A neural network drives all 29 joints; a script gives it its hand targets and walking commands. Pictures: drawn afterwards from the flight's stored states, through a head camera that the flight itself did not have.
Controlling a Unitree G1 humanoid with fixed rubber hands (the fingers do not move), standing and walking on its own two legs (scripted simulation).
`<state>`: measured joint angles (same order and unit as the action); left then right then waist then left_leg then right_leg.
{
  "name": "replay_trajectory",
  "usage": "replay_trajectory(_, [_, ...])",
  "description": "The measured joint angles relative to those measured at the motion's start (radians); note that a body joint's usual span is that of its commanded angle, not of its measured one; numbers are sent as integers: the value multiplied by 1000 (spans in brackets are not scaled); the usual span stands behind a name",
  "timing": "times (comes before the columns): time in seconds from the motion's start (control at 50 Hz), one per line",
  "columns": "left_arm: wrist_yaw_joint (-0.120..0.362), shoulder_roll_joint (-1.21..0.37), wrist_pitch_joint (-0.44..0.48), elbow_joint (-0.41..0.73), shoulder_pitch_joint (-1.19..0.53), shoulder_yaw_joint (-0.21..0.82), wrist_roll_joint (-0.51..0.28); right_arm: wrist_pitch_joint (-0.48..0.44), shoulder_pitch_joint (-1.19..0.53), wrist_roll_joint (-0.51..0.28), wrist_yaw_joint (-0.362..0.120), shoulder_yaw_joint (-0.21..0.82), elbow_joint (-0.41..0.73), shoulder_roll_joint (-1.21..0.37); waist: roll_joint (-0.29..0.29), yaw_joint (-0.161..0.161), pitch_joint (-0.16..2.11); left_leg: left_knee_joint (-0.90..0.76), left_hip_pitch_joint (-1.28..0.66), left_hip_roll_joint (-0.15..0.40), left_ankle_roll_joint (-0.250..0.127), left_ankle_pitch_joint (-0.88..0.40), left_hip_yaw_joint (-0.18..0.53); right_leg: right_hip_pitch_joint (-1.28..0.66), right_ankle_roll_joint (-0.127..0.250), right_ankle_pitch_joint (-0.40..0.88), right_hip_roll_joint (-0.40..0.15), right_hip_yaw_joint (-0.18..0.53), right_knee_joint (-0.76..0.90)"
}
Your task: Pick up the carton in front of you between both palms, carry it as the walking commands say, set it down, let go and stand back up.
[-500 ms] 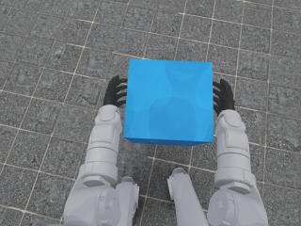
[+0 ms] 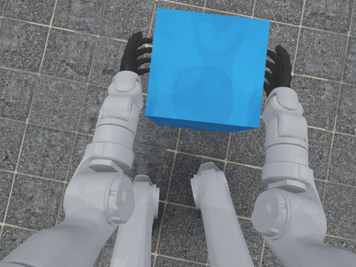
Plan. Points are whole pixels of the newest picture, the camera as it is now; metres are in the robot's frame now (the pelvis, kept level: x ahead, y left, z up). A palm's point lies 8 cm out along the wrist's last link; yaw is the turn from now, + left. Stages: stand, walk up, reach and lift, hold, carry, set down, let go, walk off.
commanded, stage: set down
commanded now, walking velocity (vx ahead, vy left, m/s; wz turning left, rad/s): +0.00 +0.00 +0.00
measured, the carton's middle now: (200, 85) +0.49 -0.11 -0.18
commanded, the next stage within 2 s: none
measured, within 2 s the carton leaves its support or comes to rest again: rests again in 1.74 s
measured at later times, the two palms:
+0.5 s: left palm (153, 76) +0.55 +0.00 -0.25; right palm (261, 96) +0.45 -0.28 -0.25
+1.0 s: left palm (151, 80) +0.55 +0.01 -0.29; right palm (253, 101) +0.45 -0.28 -0.29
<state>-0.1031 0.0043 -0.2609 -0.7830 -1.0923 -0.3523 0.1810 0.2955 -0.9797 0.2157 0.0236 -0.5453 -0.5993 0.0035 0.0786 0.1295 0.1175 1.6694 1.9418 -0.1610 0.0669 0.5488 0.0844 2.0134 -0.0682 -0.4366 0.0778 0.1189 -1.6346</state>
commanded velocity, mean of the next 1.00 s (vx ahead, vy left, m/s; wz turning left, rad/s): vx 0.00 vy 0.00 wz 0.00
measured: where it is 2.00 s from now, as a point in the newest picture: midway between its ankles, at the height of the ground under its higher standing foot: (178, 213)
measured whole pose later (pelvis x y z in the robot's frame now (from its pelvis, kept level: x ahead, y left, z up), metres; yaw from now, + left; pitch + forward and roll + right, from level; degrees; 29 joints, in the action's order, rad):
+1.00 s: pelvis -0.01 +0.01 -0.12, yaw +0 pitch +43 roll -2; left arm -0.16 0.21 -0.23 -1.12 -1.54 -0.08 0.02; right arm 0.25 -1.28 0.15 -0.01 -0.58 -0.82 0.16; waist 0.09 0.20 -0.26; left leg 2.12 2.24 -0.22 0.06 0.63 0.07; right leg 2.27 -0.09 -0.52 0.02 0.07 -2.05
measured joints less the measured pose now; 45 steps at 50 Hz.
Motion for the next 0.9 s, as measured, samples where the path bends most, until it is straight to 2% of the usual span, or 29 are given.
replay_trajectory(0.28, [-12,86,-12,-140,-241,30,-9,20,-178,11,13,-40,-58,54,9,30,-139,191,176,-29,18,16,-1,173,-16,-5,15,-4,-178])
replay_trajectory(0.5, [-42,157,-3,-212,-392,144,-82,5,-285,-40,16,-36,-95,115,2,58,-309,333,259,-53,26,41,-8,250,-26,-31,6,-11,-315])
replay_trajectory(0.68, [-61,196,4,-243,-418,263,-148,-20,-288,-93,8,-33,-127,133,-20,73,-367,407,270,-67,28,79,8,251,-10,-80,-28,-46,-384])
replay_trajectory(0.9, [-60,199,22,-310,-436,266,-155,-44,-292,-77,-25,-43,-197,147,-1,71,-359,441,295,-60,3,84,-7,263,-19,-88,-45,-52,-404])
